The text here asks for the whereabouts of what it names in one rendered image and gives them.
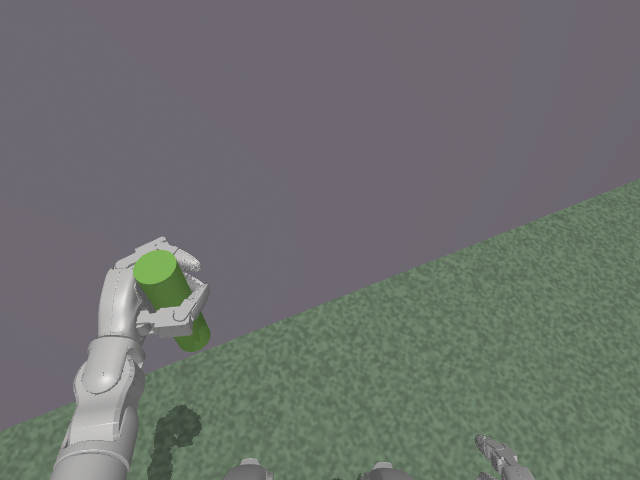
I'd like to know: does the right robot hand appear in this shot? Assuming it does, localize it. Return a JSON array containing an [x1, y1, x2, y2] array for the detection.
[[475, 434, 535, 480]]

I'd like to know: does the left robot hand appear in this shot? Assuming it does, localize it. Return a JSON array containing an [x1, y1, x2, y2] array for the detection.
[[98, 237, 210, 346]]

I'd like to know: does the left robot arm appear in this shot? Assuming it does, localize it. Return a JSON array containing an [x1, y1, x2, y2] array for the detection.
[[50, 335, 146, 480]]

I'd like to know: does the can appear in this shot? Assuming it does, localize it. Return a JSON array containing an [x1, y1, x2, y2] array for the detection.
[[133, 250, 210, 352]]

